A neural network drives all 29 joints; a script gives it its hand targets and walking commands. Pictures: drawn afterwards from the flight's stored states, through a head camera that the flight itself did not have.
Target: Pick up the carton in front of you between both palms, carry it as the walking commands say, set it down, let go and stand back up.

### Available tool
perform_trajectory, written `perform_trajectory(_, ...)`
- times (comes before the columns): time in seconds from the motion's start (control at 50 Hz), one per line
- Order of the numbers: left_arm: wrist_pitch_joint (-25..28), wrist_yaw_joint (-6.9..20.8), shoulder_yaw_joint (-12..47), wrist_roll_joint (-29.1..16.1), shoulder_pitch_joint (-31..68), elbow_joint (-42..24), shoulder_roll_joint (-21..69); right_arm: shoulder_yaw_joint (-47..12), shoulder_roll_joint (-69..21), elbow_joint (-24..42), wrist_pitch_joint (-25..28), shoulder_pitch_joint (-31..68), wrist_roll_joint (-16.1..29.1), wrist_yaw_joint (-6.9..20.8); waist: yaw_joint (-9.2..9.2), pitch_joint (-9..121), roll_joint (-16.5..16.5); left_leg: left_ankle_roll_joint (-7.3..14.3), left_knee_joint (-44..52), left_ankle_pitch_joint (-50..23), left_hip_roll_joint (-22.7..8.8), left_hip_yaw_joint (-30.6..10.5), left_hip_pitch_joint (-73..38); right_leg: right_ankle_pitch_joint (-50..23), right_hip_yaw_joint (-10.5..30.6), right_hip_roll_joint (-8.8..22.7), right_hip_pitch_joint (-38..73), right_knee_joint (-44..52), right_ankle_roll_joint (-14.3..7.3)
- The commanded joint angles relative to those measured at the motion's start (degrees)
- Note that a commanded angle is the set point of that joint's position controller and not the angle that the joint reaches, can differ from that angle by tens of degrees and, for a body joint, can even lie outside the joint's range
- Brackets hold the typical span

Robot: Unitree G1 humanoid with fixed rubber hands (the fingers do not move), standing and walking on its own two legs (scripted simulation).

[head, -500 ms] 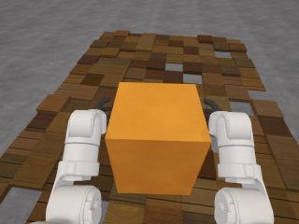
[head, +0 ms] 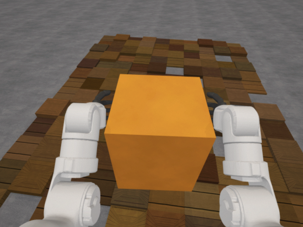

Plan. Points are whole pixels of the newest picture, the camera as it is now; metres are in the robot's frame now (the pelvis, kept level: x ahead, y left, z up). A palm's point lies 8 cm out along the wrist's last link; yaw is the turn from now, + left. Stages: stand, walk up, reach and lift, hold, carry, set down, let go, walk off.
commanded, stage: carry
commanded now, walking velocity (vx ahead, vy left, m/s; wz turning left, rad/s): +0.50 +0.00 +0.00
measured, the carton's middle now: (157, 135) +0.35 +0.00 +0.09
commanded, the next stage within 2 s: none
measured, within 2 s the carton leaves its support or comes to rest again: neither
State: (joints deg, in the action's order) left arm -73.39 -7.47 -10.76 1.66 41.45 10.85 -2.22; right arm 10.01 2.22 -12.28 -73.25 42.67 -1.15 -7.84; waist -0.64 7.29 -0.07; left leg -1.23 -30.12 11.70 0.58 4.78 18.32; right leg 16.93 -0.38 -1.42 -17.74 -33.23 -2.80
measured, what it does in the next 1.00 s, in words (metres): walks ahead: left foot, then right foot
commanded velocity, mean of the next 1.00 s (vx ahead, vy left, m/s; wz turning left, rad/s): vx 0.50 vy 0.00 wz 0.00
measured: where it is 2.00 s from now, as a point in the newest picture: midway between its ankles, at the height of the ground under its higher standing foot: (138, 126)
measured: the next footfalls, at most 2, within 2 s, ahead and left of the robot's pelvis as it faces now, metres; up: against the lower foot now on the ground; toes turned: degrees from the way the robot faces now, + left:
left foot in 0.38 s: +0.21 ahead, +0.08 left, +0.00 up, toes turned +5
right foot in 0.74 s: +0.48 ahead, -0.05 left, +0.01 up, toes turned -6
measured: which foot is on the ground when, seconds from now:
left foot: down 0.00-0.20, up 0.22-0.36, down 0.38-0.74, up 0.76-1.00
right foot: down 0.00-0.42, up 0.44-0.72, down 0.74-1.00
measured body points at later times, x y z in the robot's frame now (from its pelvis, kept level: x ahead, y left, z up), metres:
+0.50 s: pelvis +0.19 +0.02 -0.02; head +0.21 +0.02 +0.43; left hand +0.56 +0.17 +0.08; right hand +0.56 -0.13 +0.08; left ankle +0.16 +0.08 -0.74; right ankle +0.05 -0.10 -0.65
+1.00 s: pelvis +0.53 +0.04 +0.00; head +0.58 +0.05 +0.45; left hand +0.90 +0.25 +0.16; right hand +0.95 -0.05 +0.17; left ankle +0.63 +0.17 -0.69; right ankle +0.45 -0.04 -0.73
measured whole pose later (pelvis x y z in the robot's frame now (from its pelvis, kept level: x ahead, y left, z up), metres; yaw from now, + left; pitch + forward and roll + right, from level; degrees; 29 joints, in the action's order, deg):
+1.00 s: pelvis +0.53 +0.04 +0.00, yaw +1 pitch +5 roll +1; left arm -73.5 -9.5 -14.0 0.5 47.9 1.4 -0.9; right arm 17.7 -0.6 0.3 -75.3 48.9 -5.0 -7.0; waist 8.0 -1.0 -1.4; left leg 2.3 -44.9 12.6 -0.6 1.8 37.2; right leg 8.5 -7.6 1.1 -12.6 -30.0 -6.2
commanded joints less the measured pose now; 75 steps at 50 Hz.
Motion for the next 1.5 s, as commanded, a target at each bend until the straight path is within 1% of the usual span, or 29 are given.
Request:
perform_trajectory(0.0,0.2,10.6,28.7,-24.2,46.8,-8.7,58.1,-28.4,-58.8,9.3,0.4,44.9,24.5,11.1,-1.57,15.9,7.1,11.0,10.1,13.0,-12.9,-17.0,-15.0,7.0,-3.9,-0.6,-10.1,-2.0,-2.0)
perform_trajectory(0.12,-2.7,11.3,24.1,-21.4,47.8,-1.3,57.5,-25.7,-58.4,5.8,-2.5,49.6,24.0,11.6,-0.02,15.2,4.1,8.1,3.9,1.9,-8.6,-7.4,-7.5,2.0,-2.9,0.7,4.4,9.0,-3.1)
perform_trajectory(0.16,-2.6,11.6,22.8,-20.7,46.7,2.1,58.0,-24.6,-59.8,2.3,-2.6,49.1,23.8,12.1,1.80,14.8,-1.8,5.3,-5.5,0.3,-4.9,-1.9,2.5,-4.3,5.3,5.7,14.2,9.2,-5.4)
perform_trajectory(0.2,-2.3,11.8,21.3,-20.2,45.8,5.4,58.1,-22.2,-60.6,-1.9,-2.5,48.1,22.8,12.5,3.61,12.0,-10.2,2.9,-9.0,18.2,-0.1,2.5,20.1,-24.9,16.7,14.1,25.7,6.8,-10.6)
perform_trajectory(0.26,-0.8,12.1,20.4,-20.6,47.6,5.4,60.5,-20.0,-63.5,-7.6,-1.7,46.8,21.2,13.1,6.82,10.8,-8.7,2.4,-14.6,20.5,0.4,1.0,33.4,-38.7,21.6,17.2,36.0,3.7,-12.5)
perform_trajectory(0.34,1.6,13.2,23.2,-22.5,50.4,0.2,66.8,-18.3,-66.9,-9.2,0.5,41.7,18.7,13.4,4.35,14.3,-9.1,2.7,-8.0,8.3,0.9,1.2,21.7,-42.8,12.8,14.3,28.9,2.0,-7.6)
perform_trajectory(0.38,2.8,14.0,25.8,-24.6,52.0,-2.1,70.3,-18.8,-67.0,-6.4,1.8,41.0,18.0,13.2,-2.15,19.6,-4.9,5.4,1.7,-6.5,3.8,5.3,-12.5,-44.6,-0.9,8.1,6.4,-9.0,-2.7)
perform_trajectory(0.4,3.0,14.6,27.6,-26.2,56.3,-5.3,72.1,-18.2,-64.8,-4.5,3.1,40.8,16.5,12.7,-6.58,24.8,9.3,12.5,4.0,-12.8,-7.8,-14.9,-30.0,-31.9,-5.5,2.5,-9.0,-27.4,2.0)
perform_trajectory(0.42,3.4,14.8,29.4,-27.1,57.0,-5.9,73.6,-19.1,-64.9,-2.8,3.7,40.1,16.4,12.4,-5.98,23.8,18.3,17.3,2.9,-32.2,-17.9,-28.1,-42.6,12.4,-2.7,-2.9,-27.6,-41.0,3.2)
perform_trajectory(0.44,4.1,14.5,29.9,-26.9,54.2,-5.5,73.2,-21.6,-66.1,-0.2,4.0,39.8,17.8,12.3,-6.59,23.6,10.7,18.1,1.5,-32.5,-18.8,-29.0,-45.4,15.4,1.7,-1.8,-35.1,-48.1,2.0)
perform_trajectory(0.48,4.7,13.4,29.4,-24.6,49.3,-7.2,71.4,-27.6,-68.7,8.7,5.3,44.2,21.5,12.0,-5.72,22.4,1.6,13.8,2.2,-22.9,-17.9,-27.0,-43.7,12.7,3.1,1.8,-39.3,-46.6,0.3)
perform_trajectory(0.58,5.7,10.1,30.2,-18.1,39.3,-13.1,65.0,-37.0,-69.9,21.8,6.1,47.3,28.1,12.8,-4.09,16.4,2.4,9.6,10.3,-18.5,-12.6,-16.4,-26.4,8.9,-4.7,1.5,-24.9,-17.8,1.4)
perform_trajectory(0.64,6.2,9.2,32.1,-15.5,36.2,-17.4,61.3,-39.8,-68.2,23.7,6.4,44.7,29.6,14.1,-0.60,20.5,9.9,4.5,7.1,-42.8,-12.1,-8.2,-19.0,-6.5,-10.8,-3.3,0.3,-3.6,-0.3)
perform_trajectory(0.68,6.4,9.4,34.1,-15.1,37.3,-21.0,58.9,-41.5,-66.8,25.0,6.7,42.7,29.1,14.8,3.29,24.0,6.5,1.6,-5.8,-56.2,-9.8,-3.7,-14.1,-22.0,-11.5,-3.8,16.6,3.7,-2.4)
perform_trajectory(0.7,6.2,9.8,35.4,-16.5,36.7,-21.2,58.6,-41.5,-65.0,25.8,6.5,42.5,28.5,14.6,6.06,24.0,3.2,1.0,-15.5,-54.0,-7.6,-2.0,-9.3,-27.5,-12.8,-3.5,24.8,10.2,-3.5)
perform_trajectory(0.72,5.9,10.5,36.6,-18.0,35.5,-21.6,58.3,-41.3,-62.1,26.0,6.1,43.2,27.8,14.4,7.80,22.2,-4.5,1.0,-29.5,-16.0,-2.7,-3.3,2.4,-31.3,-4.9,3.6,33.0,12.6,-6.2)
perform_trajectory(0.74,5.7,10.8,36.7,-17.9,34.5,-20.2,56.0,-39.7,-60.8,25.0,4.8,42.2,26.8,14.3,7.56,29.0,-14.1,-1.0,-47.1,19.2,3.8,-5.8,21.1,-51.2,20.5,20.5,49.7,5.6,-18.1)
perform_trajectory(0.76,4.9,11.2,38.0,-19.4,33.3,-20.5,55.9,-38.1,-57.2,23.0,4.1,38.4,24.4,13.7,6.26,32.8,-8.4,1.3,-55.1,19.0,-0.8,-12.2,23.6,-38.8,25.9,24.7,47.8,7.7,-19.7)
perform_trajectory(0.84,2.0,12.6,40.7,-27.4,46.8,-25.4,58.2,-32.8,-53.2,20.8,1.1,39.3,19.4,12.1,7.06,21.9,1.2,4.8,-43.6,15.2,-2.7,-7.7,30.3,-31.5,18.8,19.1,35.6,6.9,-13.9)
perform_trajectory(1.0,-0.9,15.7,34.2,-30.2,52.8,-9.3,63.0,-23.8,-50.6,5.2,-1.5,38.0,10.3,10.4,2.07,20.2,-7.3,5.5,-3.0,-16.7,4.8,6.6,-4.9,-48.8,-5.0,9.1,9.1,-2.2,-4.6)
perform_trajectory(1.04,-0.8,15.9,31.3,-28.5,52.3,-3.8,62.8,-22.8,-51.6,2.4,-1.9,39.1,11.4,11.0,-1.20,20.2,-5.4,5.8,7.6,-30.0,1.6,4.3,-16.3,-32.4,-8.1,5.7,4.3,-16.0,-1.1)
perform_trajectory(1.06,-1.3,15.8,29.1,-27.3,52.8,-1.9,64.1,-22.1,-51.2,1.5,-1.7,40.3,11.5,11.3,-3.42,25.2,9.0,14.7,4.9,-38.7,-17.0,-21.5,-34.8,-6.1,-5.5,-0.9,-16.4,-34.0,2.2)
perform_trajectory(1.08,-1.6,15.8,28.3,-26.1,50.9,-0.4,63.4,-21.8,-52.8,-0.1,-1.7,39.9,13.2,11.6,-4.17,27.2,12.2,18.1,7.6,-29.5,-20.8,-30.6,-33.4,8.5,-1.0,-3.2,-20.7,-44.8,0.7)
perform_trajectory(1.16,-1.8,14.5,27.7,-25.4,56.8,-5.2,65.8,-25.8,-62.4,9.6,-1.1,53.7,20.9,13.0,-2.88,19.0,5.6,14.0,7.3,-23.4,-17.4,-23.7,-23.9,3.9,3.3,3.2,-26.3,-40.8,-0.3)
perform_trajectory(1.3,-1.7,9.5,24.6,-18.0,49.6,-9.9,60.2,-29.5,-65.6,16.7,-2.0,55.8,27.7,13.9,-5.10,22.6,7.6,13.9,2.5,-44.0,-12.7,-13.4,-32.0,-9.3,-1.4,1.8,-29.6,-20.2,0.1)
perform_trajectory(1.38,-2.3,9.0,23.4,-13.6,46.2,-8.4,54.6,-31.2,-64.0,16.4,-1.9,55.5,28.3,14.0,-7.03,19.9,5.5,12.3,-0.2,-40.3,-9.8,-9.8,-29.8,-23.2,-3.6,0.7,-23.2,-2.2,-0.9)
perform_trajectory(1.44,-2.8,9.8,22.6,-12.2,43.2,-4.2,52.0,-32.1,-63.6,12.6,-1.8,56.7,28.9,14.7,-2.44,19.2,2.5,8.7,-9.2,-37.8,-7.8,-4.0,-16.2,-35.7,-6.5,-1.1,0.9,10.4,-2.9)
perform_trajectory(1.46,-2.9,9.9,22.7,-11.3,43.7,-2.5,51.5,-31.8,-63.7,10.8,-2.0,56.5,29.0,14.8,0.05,21.8,-4.8,5.3,-19.1,-34.3,-4.8,-0.9,-6.4,-41.3,-8.6,-0.7,18.0,9.1,-4.9)
perform_trajectory(1.48,-2.7,9.8,21.5,-10.7,41.3,0.8,50.9,-30.9,-63.5,10.1,-2.6,58.5,28.8,15.0,5.06,26.9,-11.6,1.0,-32.9,-9.7,-3.3,-0.9,10.9,-53.8,4.2,10.0,38.9,3.3,-12.5)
